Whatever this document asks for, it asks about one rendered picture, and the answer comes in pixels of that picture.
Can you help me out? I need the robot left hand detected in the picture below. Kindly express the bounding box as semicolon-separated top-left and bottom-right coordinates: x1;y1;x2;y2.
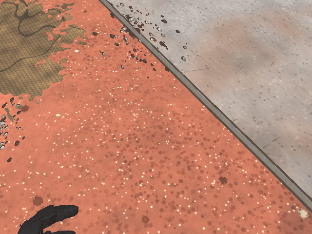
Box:
18;205;79;234

